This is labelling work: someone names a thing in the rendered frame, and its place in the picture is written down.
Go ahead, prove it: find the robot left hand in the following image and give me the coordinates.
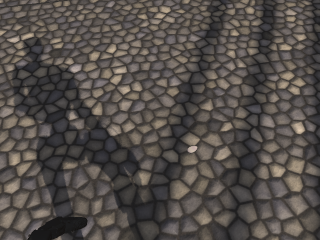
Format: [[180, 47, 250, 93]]
[[27, 216, 88, 240]]

